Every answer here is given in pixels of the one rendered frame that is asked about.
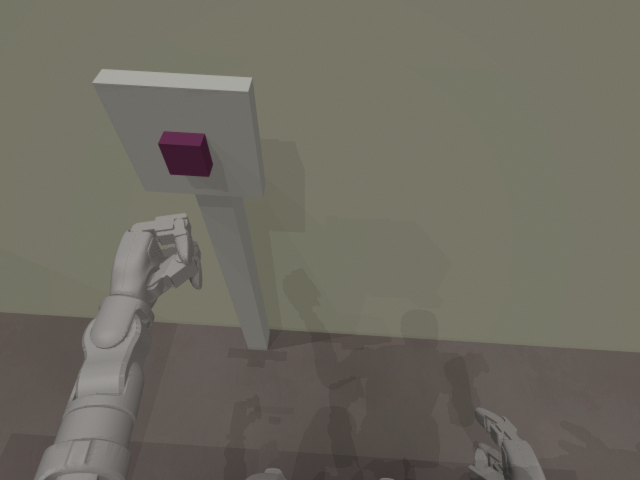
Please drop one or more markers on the panel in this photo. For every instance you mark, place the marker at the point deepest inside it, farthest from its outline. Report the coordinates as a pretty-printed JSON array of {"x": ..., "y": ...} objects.
[{"x": 142, "y": 105}]

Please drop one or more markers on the robot left shin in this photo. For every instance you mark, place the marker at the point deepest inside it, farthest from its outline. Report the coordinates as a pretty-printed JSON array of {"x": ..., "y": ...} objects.
[{"x": 274, "y": 470}]

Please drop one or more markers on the left robot forearm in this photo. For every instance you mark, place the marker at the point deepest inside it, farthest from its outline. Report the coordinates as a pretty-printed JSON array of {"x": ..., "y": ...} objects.
[{"x": 93, "y": 438}]

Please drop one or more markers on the button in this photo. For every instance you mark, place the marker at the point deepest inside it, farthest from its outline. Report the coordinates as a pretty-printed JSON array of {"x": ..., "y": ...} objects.
[{"x": 186, "y": 153}]

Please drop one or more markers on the robot left hand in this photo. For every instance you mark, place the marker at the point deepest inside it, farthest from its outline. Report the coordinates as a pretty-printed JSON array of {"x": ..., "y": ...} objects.
[{"x": 138, "y": 257}]

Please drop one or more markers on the robot right hand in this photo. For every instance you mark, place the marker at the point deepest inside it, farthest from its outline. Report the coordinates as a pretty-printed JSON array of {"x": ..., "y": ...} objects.
[{"x": 517, "y": 461}]

